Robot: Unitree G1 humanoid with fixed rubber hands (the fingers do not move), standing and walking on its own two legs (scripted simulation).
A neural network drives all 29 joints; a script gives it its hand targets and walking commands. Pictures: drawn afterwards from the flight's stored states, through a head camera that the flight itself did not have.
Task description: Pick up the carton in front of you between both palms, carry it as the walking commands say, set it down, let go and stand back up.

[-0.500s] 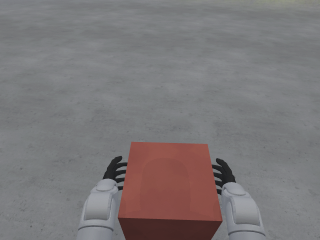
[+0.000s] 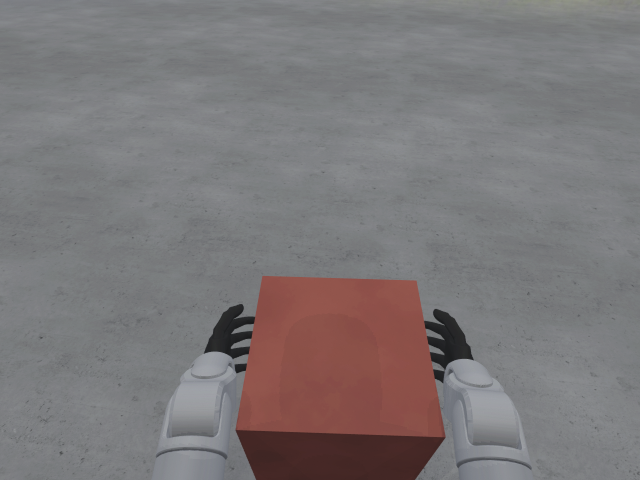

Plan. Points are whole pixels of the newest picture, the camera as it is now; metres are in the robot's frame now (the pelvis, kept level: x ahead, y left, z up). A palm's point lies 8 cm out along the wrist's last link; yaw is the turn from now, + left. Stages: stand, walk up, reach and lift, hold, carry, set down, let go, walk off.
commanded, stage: carry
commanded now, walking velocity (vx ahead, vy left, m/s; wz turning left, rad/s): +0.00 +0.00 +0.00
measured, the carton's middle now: (335, 389) +0.29 +0.00 -0.04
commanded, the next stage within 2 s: hold in 0.02 s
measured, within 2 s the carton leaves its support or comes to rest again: neither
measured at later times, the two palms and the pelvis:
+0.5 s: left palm (223, 387) +0.25 +0.14 +0.04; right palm (478, 404) +0.24 -0.16 +0.04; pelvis -0.04 +0.00 +0.01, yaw -3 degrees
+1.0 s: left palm (246, 367) +0.32 +0.13 -0.04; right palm (457, 390) +0.29 -0.17 -0.03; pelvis -0.04 +0.02 -0.02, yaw -7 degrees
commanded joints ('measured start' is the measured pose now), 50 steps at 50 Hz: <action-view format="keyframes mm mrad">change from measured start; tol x8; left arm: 1 -442 -857 -553 -76 -233 -38 -210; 2 -327 -866 -527 -98 -238 -33 -212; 17 -399 -781 -501 -92 -185 -59 -180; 29 -529 -883 -512 -13 -200 -51 -225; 40 -808 -901 -129 443 -27 -151 -224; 45 -762 -703 73 518 98 -258 -180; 50 -757 -660 32 501 103 -424 -166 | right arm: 1 -433 860 554 -68 232 -32 205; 4 -322 825 490 -78 181 -55 196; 30 -579 885 451 83 181 -107 228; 38 -834 858 172 427 36 -207 282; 43 -829 720 -70 560 -116 -273 228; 50 -783 653 -57 556 -121 -458 195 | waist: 1 1 6 -239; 2 20 -78 -122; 43 18 11 55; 50 31 2 -163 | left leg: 1 191 108 -129 -48 198 -5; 2 497 -158 -288 -66 414 8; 3 567 -142 -312 -61 505 6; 19 635 -155 -279 -90 146 -13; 29 597 -153 -294 -91 -18 -21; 38 419 -109 -358 -116 -328 -35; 43 296 -119 -344 -27 -239 -27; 50 94 -150 -308 183 91 -28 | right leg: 1 -14 -114 100 -93 208 -15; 2 -41 97 249 -153 476 -23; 3 -45 106 256 -147 534 -20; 8 39 110 261 -198 430 -26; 19 -173 60 274 -263 84 -65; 34 -196 81 248 -184 -153 -70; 38 -198 106 237 -96 -139 -60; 50 -538 147 212 150 51 -33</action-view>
